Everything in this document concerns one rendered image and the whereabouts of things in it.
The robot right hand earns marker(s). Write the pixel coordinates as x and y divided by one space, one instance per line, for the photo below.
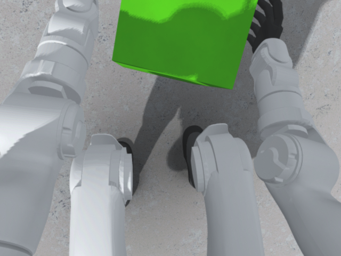
271 23

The right robot upper arm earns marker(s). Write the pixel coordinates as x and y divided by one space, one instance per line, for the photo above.
300 173

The robot left foot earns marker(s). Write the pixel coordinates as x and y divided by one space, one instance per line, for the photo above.
129 151

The left robot forearm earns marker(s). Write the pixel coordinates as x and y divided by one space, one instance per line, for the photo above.
64 52

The right robot forearm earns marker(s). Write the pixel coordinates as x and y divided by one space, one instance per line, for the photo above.
279 99

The carton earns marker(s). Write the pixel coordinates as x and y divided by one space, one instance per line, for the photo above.
194 41

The right robot shin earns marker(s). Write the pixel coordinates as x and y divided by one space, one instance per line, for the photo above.
222 128

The left robot upper arm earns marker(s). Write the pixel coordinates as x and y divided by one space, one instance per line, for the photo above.
37 134

